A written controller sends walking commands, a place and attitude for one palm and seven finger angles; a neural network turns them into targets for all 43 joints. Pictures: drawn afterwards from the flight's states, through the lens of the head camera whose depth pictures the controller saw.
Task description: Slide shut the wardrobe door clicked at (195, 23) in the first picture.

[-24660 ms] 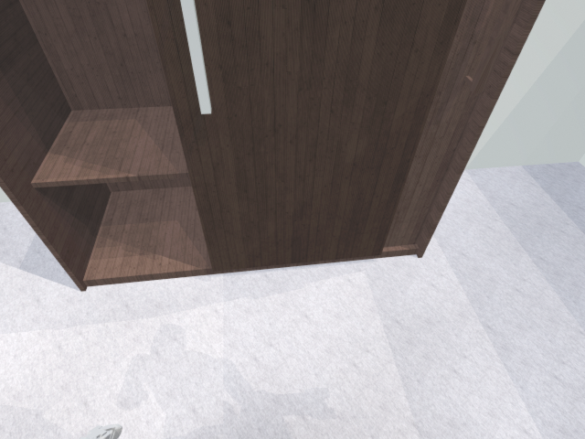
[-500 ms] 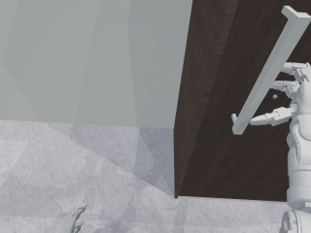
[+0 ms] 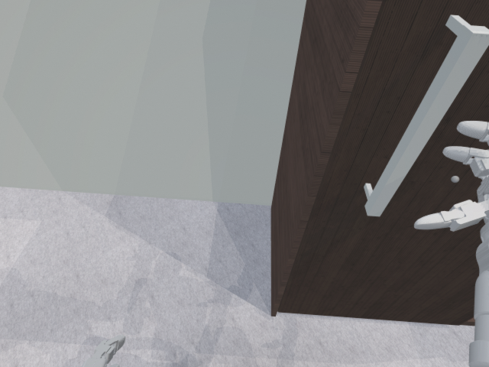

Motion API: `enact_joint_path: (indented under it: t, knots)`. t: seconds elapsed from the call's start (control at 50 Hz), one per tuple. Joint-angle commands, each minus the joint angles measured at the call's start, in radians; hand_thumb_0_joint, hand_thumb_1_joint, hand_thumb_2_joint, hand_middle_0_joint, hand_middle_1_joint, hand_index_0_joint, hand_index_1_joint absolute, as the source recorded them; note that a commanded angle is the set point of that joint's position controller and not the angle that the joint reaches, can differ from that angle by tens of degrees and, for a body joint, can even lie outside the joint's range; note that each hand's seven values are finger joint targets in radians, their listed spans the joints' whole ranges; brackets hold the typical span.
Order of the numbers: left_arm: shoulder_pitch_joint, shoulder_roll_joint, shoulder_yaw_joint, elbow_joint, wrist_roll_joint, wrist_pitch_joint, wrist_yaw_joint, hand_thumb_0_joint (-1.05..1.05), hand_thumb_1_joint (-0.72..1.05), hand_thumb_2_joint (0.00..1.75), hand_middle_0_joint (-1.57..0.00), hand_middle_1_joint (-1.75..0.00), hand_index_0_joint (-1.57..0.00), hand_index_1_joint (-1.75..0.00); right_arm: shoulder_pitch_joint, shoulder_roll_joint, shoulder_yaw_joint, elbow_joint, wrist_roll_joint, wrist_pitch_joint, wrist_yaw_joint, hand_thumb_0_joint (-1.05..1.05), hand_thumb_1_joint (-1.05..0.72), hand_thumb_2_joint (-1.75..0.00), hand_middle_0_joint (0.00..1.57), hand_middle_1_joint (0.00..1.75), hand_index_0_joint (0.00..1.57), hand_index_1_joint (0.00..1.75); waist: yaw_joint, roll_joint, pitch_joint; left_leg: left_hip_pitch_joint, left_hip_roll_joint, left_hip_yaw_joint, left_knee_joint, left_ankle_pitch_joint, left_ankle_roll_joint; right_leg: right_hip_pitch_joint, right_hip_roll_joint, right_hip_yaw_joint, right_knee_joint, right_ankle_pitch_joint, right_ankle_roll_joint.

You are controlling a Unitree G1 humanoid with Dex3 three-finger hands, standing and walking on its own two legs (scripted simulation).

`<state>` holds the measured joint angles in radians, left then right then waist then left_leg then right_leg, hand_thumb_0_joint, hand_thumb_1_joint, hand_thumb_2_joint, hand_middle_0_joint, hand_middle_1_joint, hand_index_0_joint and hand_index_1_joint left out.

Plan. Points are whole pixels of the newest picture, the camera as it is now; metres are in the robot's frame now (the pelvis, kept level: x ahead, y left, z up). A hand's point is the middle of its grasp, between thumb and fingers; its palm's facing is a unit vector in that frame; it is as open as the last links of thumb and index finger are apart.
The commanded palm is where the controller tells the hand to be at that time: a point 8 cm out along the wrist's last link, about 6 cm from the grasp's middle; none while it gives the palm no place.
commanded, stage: slip the hand off the handle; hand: right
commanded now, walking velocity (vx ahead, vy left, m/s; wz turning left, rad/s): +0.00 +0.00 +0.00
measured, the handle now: (406, 135) +0.43 -0.23 +0.20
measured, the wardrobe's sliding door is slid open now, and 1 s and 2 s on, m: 0.00 0.00 0.00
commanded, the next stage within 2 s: draw the hand back to the body in 0.38 s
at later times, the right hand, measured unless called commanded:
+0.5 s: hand (474, 223) +0.27 -0.26 +0.19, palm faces +0.31 +0.93 -0.20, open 14.7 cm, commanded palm +0.23 -0.30 +0.19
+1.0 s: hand (484, 259) +0.23 -0.26 +0.18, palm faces +0.12 +0.99 -0.04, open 14.6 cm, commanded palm +0.18 -0.30 +0.19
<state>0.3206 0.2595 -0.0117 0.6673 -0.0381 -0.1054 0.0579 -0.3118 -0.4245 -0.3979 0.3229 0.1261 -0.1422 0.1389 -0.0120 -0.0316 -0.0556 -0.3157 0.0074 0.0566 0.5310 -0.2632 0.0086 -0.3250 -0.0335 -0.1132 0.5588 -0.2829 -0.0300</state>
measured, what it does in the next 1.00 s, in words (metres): stands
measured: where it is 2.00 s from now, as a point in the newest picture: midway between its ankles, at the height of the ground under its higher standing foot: outside the picture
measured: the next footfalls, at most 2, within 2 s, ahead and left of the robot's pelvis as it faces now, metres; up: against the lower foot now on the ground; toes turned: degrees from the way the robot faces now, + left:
none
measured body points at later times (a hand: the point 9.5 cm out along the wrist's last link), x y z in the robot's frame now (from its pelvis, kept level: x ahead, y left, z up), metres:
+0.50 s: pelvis -0.01 +0.01 +0.00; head -0.03 +0.03 +0.45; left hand +0.20 +0.21 -0.07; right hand +0.25 -0.31 +0.20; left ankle +0.01 +0.12 -0.73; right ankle +0.01 -0.10 -0.73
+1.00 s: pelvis -0.01 +0.01 +0.00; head -0.05 +0.03 +0.45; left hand +0.21 +0.23 -0.05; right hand +0.21 -0.31 +0.18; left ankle +0.01 +0.12 -0.73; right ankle +0.01 -0.10 -0.73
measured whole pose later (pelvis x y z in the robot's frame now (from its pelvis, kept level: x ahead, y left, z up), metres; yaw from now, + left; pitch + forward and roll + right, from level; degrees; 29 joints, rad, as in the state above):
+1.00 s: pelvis -0.01 +0.01 +0.00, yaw -3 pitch -4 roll +1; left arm 0.21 0.28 -0.06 0.61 -0.08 -0.23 0.09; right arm 0.00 -0.40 -0.40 -0.05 0.35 0.26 0.37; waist -0.08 -0.06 -0.04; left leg -0.16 0.01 0.11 0.49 -0.26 0.02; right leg -0.19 -0.03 -0.06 0.53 -0.26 -0.02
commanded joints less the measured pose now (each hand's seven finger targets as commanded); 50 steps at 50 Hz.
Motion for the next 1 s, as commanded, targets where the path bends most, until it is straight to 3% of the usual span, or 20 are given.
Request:
enact_joint_path:
  t: [0.0,0.02,0.12,0.2,0.22,0.26,0.32,0.36,0.42,0.46,0.48,0.5,0.54,0.6,0.7,0.72,0.82,0.92,0.94,0.98]
  knots:
    - [-0.126,0.132,0.037,-0.162,-0.002,-0.068,0.016,0.0,0.9,0.9,-0.2,-0.3,-0.2,-0.3,-0.229,-0.269,-0.084,-0.321,0.028,-0.018,-0.019,0.0,0.55,-0.2,0.25,1.15,0.25,1.15,-0.053,-0.042,-0.219,0.07,-0.026,-0.018,-0.057,0.218,0.012,0.141,0.005,0.098,-0.084,0.264,0.009]
    - [-0.132,0.135,0.034,-0.16,-0.003,-0.068,0.02,0.0,0.9,0.9,-0.2,-0.3,-0.2,-0.3,-0.236,-0.285,-0.095,-0.344,0.032,-0.007,-0.018,0.0,0.55,-0.2,0.25,1.15,0.25,1.15,-0.046,-0.023,-0.209,0.075,-0.023,-0.022,-0.064,0.209,0.012,0.133,0.006,0.095,-0.082,0.246,0.007]
    - [-0.169,0.123,0.018,-0.162,-0.01,-0.08,0.041,0.0,0.9,0.9,-0.2,-0.3,-0.2,-0.3,-0.245,-0.216,-0.026,-0.394,0.046,0.039,0.002,0.0,0.55,-0.2,0.25,1.15,0.25,1.15,-0.022,-0.005,-0.139,0.032,-0.021,-0.018,-0.093,0.124,0.008,0.14,0.008,0.11,-0.098,0.158,0.004]
    - [-0.185,0.114,0.01,-0.162,-0.006,-0.097,0.048,0.0,0.9,0.9,-0.2,-0.3,-0.2,-0.3,-0.215,-0.194,0.006,-0.452,0.042,0.03,0.007,0.0,0.55,-0.2,0.25,1.15,0.25,1.15,-0.033,-0.062,-0.163,0.035,-0.022,-0.011,-0.087,0.12,0.012,0.17,0.015,0.125,-0.099,0.16,0.009]
    - [-0.183,0.115,0.007,-0.158,-0.006,-0.098,0.047,0.0,0.9,0.9,-0.2,-0.3,-0.2,-0.3,-0.219,-0.171,0.028,-0.45,0.046,0.032,0.007,0.0,0.55,-0.2,0.25,1.15,0.25,1.15,-0.023,-0.027,-0.147,0.032,-0.022,-0.013,-0.096,0.105,0.011,0.163,0.014,0.128,-0.099,0.139,0.008]
    - [-0.193,0.114,0.006,-0.157,-0.007,-0.103,0.05,0.0,0.9,0.9,-0.2,-0.3,-0.2,-0.3,-0.193,-0.185,0.011,-0.447,0.046,0.038,0.004,0.0,0.55,-0.2,0.25,1.15,0.25,1.15,-0.031,-0.015,-0.144,0.04,-0.019,-0.011,-0.1,0.094,0.009,0.158,0.016,0.131,-0.106,0.124,0.006]
    - [-0.207,0.109,0.002,-0.166,-0.003,-0.107,0.046,0.0,0.9,0.9,-0.2,-0.3,-0.2,-0.3,-0.156,-0.19,0.002,-0.514,0.043,0.051,-0.004,0.0,0.55,-0.2,0.25,1.15,0.25,1.15,-0.052,-0.052,-0.174,0.078,-0.017,-0.01,-0.098,0.125,0.015,0.171,0.019,0.128,-0.106,0.163,0.011]
    - [-0.217,0.105,-0.004,-0.163,-0.002,-0.108,0.046,0.0,0.9,0.9,-0.2,-0.3,-0.2,-0.3,-0.116,-0.2,-0.021,-0.497,0.047,0.064,-0.011,0.0,0.55,-0.2,0.25,1.15,0.25,1.15,-0.059,-0.032,-0.146,0.089,-0.015,-0.01,-0.106,0.131,0.014,0.152,0.02,0.124,-0.112,0.162,0.01]
    - [-0.229,0.103,-0.009,-0.161,-0.003,-0.106,0.05,0.0,0.9,0.9,-0.2,-0.3,-0.2,-0.3,-0.153,-0.186,-0.002,-0.498,0.045,0.077,-0.015,0.0,0.55,-0.2,0.25,1.15,0.25,1.15,-0.05,-0.035,-0.118,0.079,-0.013,-0.013,-0.122,0.098,0.012,0.148,0.02,0.122,-0.121,0.133,0.01]
    - [-0.23,0.104,-0.008,-0.149,-0.003,-0.106,0.058,0.0,0.9,0.9,-0.2,-0.3,-0.2,-0.3,-0.175,-0.223,-0.036,-0.457,0.046,0.081,-0.02,0.0,0.55,-0.2,0.25,1.15,0.25,1.15,-0.046,-0.024,-0.102,0.076,-0.008,-0.022,-0.137,0.061,0.01,0.132,0.021,0.121,-0.122,0.101,0.006]
    - [-0.235,0.102,-0.009,-0.151,-0.002,-0.107,0.058,0.0,0.9,0.9,-0.2,-0.3,-0.2,-0.3,-0.177,-0.212,-0.026,-0.458,0.042,0.08,-0.018,0.0,0.55,-0.2,0.25,1.15,0.25,1.15,-0.046,-0.03,-0.102,0.08,-0.006,-0.021,-0.136,0.067,0.01,0.136,0.023,0.118,-0.122,0.107,0.005]
    - [-0.255,0.13,-0.018,-0.152,-0.027,-0.119,0.071,0.0,0.9,0.9,-0.2,-0.3,-0.2,-0.3,-0.181,-0.182,-0.009,-0.344,0.171,0.173,0.09,0.0,0.55,-0.2,0.25,1.15,0.25,1.15,-0.036,-0.016,-0.161,0.176,0.003,-0.032,-0.144,0.122,0.017,0.154,0.026,0.12,-0.135,0.105,-0.002]
    - [-0.287,0.128,-0.026,-0.177,-0.041,-0.136,0.089,0.0,0.9,0.9,-0.2,-0.3,-0.2,-0.3,-0.242,-0.283,-0.077,-0.39,0.215,0.258,0.191,0.0,0.55,-0.2,0.25,1.15,0.25,1.15,-0.061,-0.039,-0.201,0.226,0.019,-0.049,-0.141,0.178,0.016,0.161,0.025,0.119,-0.124,0.145,-0.007]
    - [-0.293,0.124,-0.039,-0.2,-0.042,-0.153,0.081,0.0,0.9,0.9,-0.2,-0.3,-0.2,-0.3,-0.261,-0.302,-0.069,-0.391,0.231,0.34,0.291,0.0,0.55,-0.2,0.25,1.15,0.25,1.15,-0.064,-0.065,-0.182,0.223,0.023,-0.058,-0.132,0.232,0.019,0.168,0.03,0.131,-0.114,0.192,-0.006]
    - [-0.256,0.131,-0.018,-0.224,-0.039,-0.164,0.033,0.0,0.9,0.9,-0.2,-0.3,-0.2,-0.3,-0.025,-0.29,-0.156,-0.387,0.267,0.314,0.284,0.0,0.55,-0.2,0.25,1.15,0.25,1.15,-0.081,0.072,-0.138,0.19,0.02,-0.052,-0.116,0.255,0.006,0.129,0.019,0.126,-0.096,0.208,-0.001]
    - [-0.26,0.132,-0.016,-0.23,-0.041,-0.161,0.024,0.0,0.9,0.9,-0.2,-0.3,-0.2,-0.3,0.003,-0.287,-0.159,-0.399,0.269,0.319,0.281,0.0,0.55,-0.2,0.25,1.15,0.25,1.15,-0.089,0.048,-0.134,0.194,0.022,-0.06,-0.117,0.238,0.007,0.122,0.019,0.119,-0.09,0.203,0.002]
    - [-0.274,0.125,-0.017,-0.252,-0.048,-0.168,0.025,0.0,0.9,0.9,-0.2,-0.3,-0.2,-0.3,-0.011,-0.216,-0.081,-0.536,0.254,0.347,0.256,0.0,0.55,-0.2,0.25,1.15,0.25,1.15,-0.067,-0.041,-0.084,0.126,0.008,-0.052,-0.13,0.143,0.011,0.155,0.016,0.113,-0.099,0.154,0.001]
    - [-0.275,0.126,-0.017,-0.234,-0.038,-0.183,0.044,0.0,0.9,0.9,-0.2,-0.3,-0.2,-0.3,-0.026,-0.264,-0.114,-0.629,0.238,0.331,0.213,0.0,0.48,-0.24,0.25,1.11,0.25,1.11,-0.067,-0.047,-0.089,0.127,-0.002,-0.04,-0.154,0.056,0.014,0.175,0.015,0.128,-0.117,0.112,0.0]
    - [-0.279,0.125,-0.019,-0.233,-0.036,-0.189,0.045,0.0,0.9,0.9,-0.2,-0.3,-0.2,-0.3,-0.041,-0.255,-0.107,-0.653,0.237,0.324,0.21,0.0,0.44,-0.25,0.25,1.09,0.25,1.09,-0.064,-0.073,-0.096,0.129,0.001,-0.041,-0.153,0.06,0.016,0.184,0.017,0.131,-0.122,0.113,0.0]
    - [-0.271,0.123,-0.021,-0.223,-0.033,-0.194,0.047,0.0,0.9,0.9,-0.2,-0.3,-0.2,-0.3,0.016,-0.25,-0.119,-0.644,0.24,0.319,0.209,0.0,0.37,-0.29,0.24,1.04,0.24,1.04,-0.069,-0.061,-0.096,0.143,-0.005,-0.027,-0.149,0.087,0.016,0.19,0.017,0.132,-0.13,0.128,0.001]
